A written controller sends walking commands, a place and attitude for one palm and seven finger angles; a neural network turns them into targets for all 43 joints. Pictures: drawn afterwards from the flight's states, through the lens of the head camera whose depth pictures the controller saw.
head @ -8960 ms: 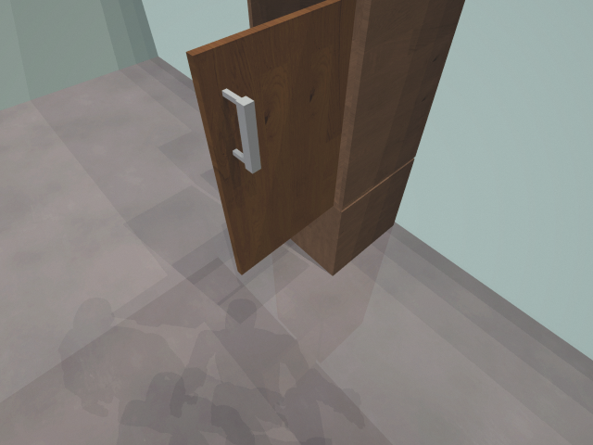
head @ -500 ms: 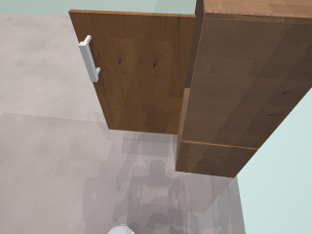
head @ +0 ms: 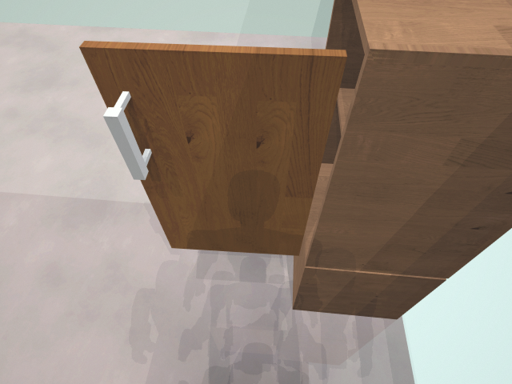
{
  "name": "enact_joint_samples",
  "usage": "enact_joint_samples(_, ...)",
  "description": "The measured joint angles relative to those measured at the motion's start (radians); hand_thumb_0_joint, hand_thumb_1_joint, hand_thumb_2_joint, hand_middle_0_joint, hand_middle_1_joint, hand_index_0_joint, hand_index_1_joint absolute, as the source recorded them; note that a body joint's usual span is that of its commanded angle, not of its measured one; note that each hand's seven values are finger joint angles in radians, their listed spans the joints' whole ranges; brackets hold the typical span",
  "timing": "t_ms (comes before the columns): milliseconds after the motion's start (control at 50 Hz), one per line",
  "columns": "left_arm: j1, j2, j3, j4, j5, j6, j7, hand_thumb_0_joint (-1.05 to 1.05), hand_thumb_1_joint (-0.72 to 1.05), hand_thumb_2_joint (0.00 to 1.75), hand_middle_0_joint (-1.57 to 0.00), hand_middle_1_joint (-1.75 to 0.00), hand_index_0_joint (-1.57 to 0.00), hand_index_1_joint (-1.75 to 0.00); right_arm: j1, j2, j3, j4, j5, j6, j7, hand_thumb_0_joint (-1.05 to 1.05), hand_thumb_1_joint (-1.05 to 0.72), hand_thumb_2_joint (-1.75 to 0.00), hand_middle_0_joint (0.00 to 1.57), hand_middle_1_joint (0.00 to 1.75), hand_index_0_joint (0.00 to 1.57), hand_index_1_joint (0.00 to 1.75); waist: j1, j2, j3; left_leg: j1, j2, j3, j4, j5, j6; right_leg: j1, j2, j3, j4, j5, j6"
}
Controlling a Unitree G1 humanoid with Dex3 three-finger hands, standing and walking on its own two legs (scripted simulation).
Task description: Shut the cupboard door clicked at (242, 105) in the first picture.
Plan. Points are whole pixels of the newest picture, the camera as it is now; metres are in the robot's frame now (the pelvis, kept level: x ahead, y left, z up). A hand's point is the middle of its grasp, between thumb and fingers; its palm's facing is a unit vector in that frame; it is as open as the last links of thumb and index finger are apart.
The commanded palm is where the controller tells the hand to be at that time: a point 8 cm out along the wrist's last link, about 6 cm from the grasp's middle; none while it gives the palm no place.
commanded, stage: come to a stop and stand still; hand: left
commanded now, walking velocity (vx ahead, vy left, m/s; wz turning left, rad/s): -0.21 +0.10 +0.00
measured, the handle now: (132, 138) +0.46 +0.24 +0.12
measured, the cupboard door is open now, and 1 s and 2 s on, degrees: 92 92 92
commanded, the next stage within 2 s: look again from close up in 1.02 s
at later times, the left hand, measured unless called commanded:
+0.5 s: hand out of the picture +0.03 +0.22 -0.17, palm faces +0.09 -0.97 -0.20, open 7.4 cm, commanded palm none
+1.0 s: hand out of the picture -0.03 +0.18 -0.16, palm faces +0.03 -0.98 -0.18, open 7.3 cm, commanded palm none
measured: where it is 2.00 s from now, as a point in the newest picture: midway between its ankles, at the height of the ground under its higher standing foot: outside the picture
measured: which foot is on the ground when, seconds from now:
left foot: down 0.00-0.00, up 0.02-0.28, down 0.30-1.00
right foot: down 0.00-0.32, up 0.34-0.60, down 0.62-1.00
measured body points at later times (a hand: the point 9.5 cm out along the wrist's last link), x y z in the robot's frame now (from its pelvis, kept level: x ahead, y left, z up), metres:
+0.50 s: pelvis -0.02 +0.03 +0.01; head +0.02 +0.05 +0.46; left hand +0.03 +0.27 -0.15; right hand +0.06 -0.20 -0.13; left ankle -0.02 +0.12 -0.73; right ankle -0.06 -0.11 -0.68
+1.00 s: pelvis -0.04 +0.01 +0.01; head -0.02 +0.01 +0.46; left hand -0.03 +0.23 -0.15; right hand -0.07 -0.22 -0.14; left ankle -0.02 +0.12 -0.73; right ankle -0.08 -0.11 -0.73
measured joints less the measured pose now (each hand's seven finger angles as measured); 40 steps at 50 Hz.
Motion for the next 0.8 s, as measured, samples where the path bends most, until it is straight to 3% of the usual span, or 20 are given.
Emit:
enact_joint_samples(80, -0.032, -0.01, -0.006, -0.012, 0.0, -0.011, 0.008, 0.0, 0.92, 0.9, -0.2, -0.3, -0.2, -0.3, -0.019, -0.02, -0.016, -0.013, 0.012, 0.031, 0.001, 0.0, -0.92, -0.9, 0.21, 0.3, 0.2, 0.3, -0.009, 0.019, 0.018, -0.08, -0.037, -0.084, 0.263, -0.208, -0.02, 0.004, 0.003, -0.011, 0.003, -0.039, -0.016)
enact_joint_samples(120, -0.047, -0.017, -0.008, -0.018, -0.001, -0.013, 0.014, 0.0, 0.92, 0.9, -0.2, -0.3, -0.2, -0.3, -0.034, -0.027, -0.018, -0.017, 0.015, 0.039, 0.001, 0.0, -0.91, -0.9, 0.2, 0.3, 0.2, 0.3, -0.007, 0.017, 0.03, -0.107, -0.061, -0.112, 0.375, -0.242, -0.031, 0.019, -0.001, -0.012, -0.025, -0.022, -0.016)
enact_joint_samples(160, -0.056, -0.021, -0.009, -0.026, -0.002, -0.012, 0.016, 0.0, 0.91, 0.9, -0.2, -0.3, -0.2, -0.3, -0.049, -0.029, -0.017, -0.022, 0.016, 0.043, 0.004, 0.0, -0.91, -0.9, 0.2, 0.3, 0.2, 0.3, -0.003, 0.008, 0.036, -0.111, -0.072, -0.121, 0.393, -0.241, -0.041, 0.032, -0.006, -0.013, -0.055, -0.005, -0.013)
enact_joint_samples(240, -0.065, -0.018, -0.006, -0.039, -0.001, -0.009, 0.016, 0.0, 0.91, 0.9, -0.2, -0.3, -0.2, -0.3, -0.075, -0.025, -0.012, -0.041, 0.016, 0.039, 0.011, 0.0, -0.91, -0.9, 0.2, 0.3, 0.2, 0.3, 0.005, -0.019, 0.04, -0.069, -0.072, -0.116, 0.241, -0.184, -0.051, 0.039, -0.016, -0.016, -0.085, 0.017, 0.0)
enact_joint_samples(300, -0.056, -0.011, -0.004, -0.038, -0.008, -0.003, 0.013, 0.0, 0.91, 0.9, -0.2, -0.3, -0.2, -0.3, -0.079, -0.024, -0.008, -0.058, 0.012, 0.022, 0.017, 0.0, -0.91, -0.9, 0.2, 0.3, 0.2, 0.3, 0.003, -0.024, 0.03, 0.013, -0.051, -0.104, -0.006, 0.017, -0.034, 0.021, -0.013, -0.023, -0.047, 0.003, 0.019)
enact_joint_samples(320, -0.054, -0.007, -0.004, -0.036, -0.011, 0.002, 0.011, 0.0, 0.91, 0.9, -0.2, -0.3, -0.2, -0.3, -0.076, -0.022, -0.007, -0.062, 0.008, 0.015, 0.018, 0.0, -0.91, -0.9, 0.2, 0.3, 0.2, 0.3, 0.001, -0.027, 0.026, 0.017, -0.05, -0.101, -0.02, 0.016, -0.005, 0.009, -0.016, -0.026, -0.021, -0.01, 0.025)
enact_joint_samples(360, -0.051, 0.006, 0.0, -0.032, -0.013, 0.02, 0.013, 0.0, 0.91, 0.9, -0.2, -0.3, -0.2, -0.3, -0.075, -0.009, 0.0, -0.069, -0.002, 0.011, 0.015, 0.0, -0.91, -0.9, 0.2, 0.3, 0.2, 0.3, 0.009, -0.048, 0.026, 0.013, -0.058, -0.088, 0.002, -0.011, 0.034, -0.03, -0.005, 0.019, 0.105, -0.154, 0.027)
enact_joint_samples(420, -0.046, 0.012, 0.006, -0.019, -0.014, 0.038, 0.012, 0.0, 0.91, 0.9, -0.2, -0.3, -0.2, -0.3, -0.061, 0.003, 0.013, -0.08, -0.009, 0.004, 0.002, 0.0, -0.9, -0.9, 0.2, 0.3, 0.2, 0.3, 0.01, -0.043, 0.022, 0.021, -0.057, -0.09, -0.027, 0.002, 0.048, -0.075, 0.03, 0.079, 0.308, -0.222, 0.025)
enact_joint_samples(460, -0.039, 0.012, 0.007, -0.012, -0.015, 0.037, 0.01, 0.0, 0.91, 0.9, -0.2, -0.3, -0.2, -0.3, -0.054, 0.009, 0.019, -0.078, -0.009, 0.0, -0.002, 0.0, -0.9, -0.9, 0.2, 0.3, 0.2, 0.3, 0.015, -0.035, 0.019, 0.031, -0.057, -0.089, -0.059, 0.025, 0.049, -0.069, 0.034, 0.092, 0.344, -0.213, 0.027)
enact_joint_samples(540, -0.018, 0.006, -0.002, 0.0, -0.016, 0.033, 0.008, 0.0, 0.91, 0.9, -0.2, -0.3, -0.2, -0.3, -0.046, 0.005, 0.015, -0.065, -0.006, -0.008, -0.004, 0.0, -0.92, -0.9, 0.21, 0.3, 0.2, 0.3, 0.015, -0.013, 0.012, 0.037, -0.057, -0.085, -0.099, 0.056, 0.048, 0.018, 0.02, 0.077, 0.189, -0.199, 0.03)
enact_joint_samples(620, 0.014, 0.008, -0.014, 0.011, -0.014, 0.01, 0.008, 0.0, 0.91, 0.9, -0.2, -0.3, -0.2, -0.3, -0.031, 0.004, 0.014, -0.043, 0.006, -0.007, 0.005, 0.0, -0.91, -0.9, 0.21, 0.3, 0.2, 0.3, 0.016, -0.021, -0.007, 0.015, -0.069, -0.063, -0.075, 0.053, 0.035, 0.147, 0.0, 0.08, -0.104, -0.039, 0.029)
enact_joint_samples(700, 0.03, -0.014, -0.033, 0.051, -0.013, 0.001, 0.008, 0.0, 0.91, 0.9, -0.2, -0.3, -0.2, -0.3, -0.021, -0.011, 0.009, -0.012, 0.009, 0.003, 0.014, 0.0, -0.91, -0.9, 0.21, 0.3, 0.2, 0.3, -0.009, 0.009, -0.008, 0.035, -0.058, -0.067, -0.1, 0.072, 0.024, 0.164, 0.012, 0.076, -0.121, -0.06, 0.034)
enact_joint_samples(800, 0.045, -0.028, -0.047, 0.07, -0.018, -0.008, 0.01, 0.0, 0.91, 0.9, -0.2, -0.3, -0.2, -0.3, 0.024, -0.014, 0.014, 0.037, 0.007, 0.001, 0.017, 0.0, -0.91, -0.9, 0.2, 0.3, 0.2, 0.3, -0.014, 0.004, -0.02, 0.064, -0.05, -0.071, -0.137, 0.095, 0.014, 0.19, 0.022, 0.072, -0.152, -0.036, 0.023)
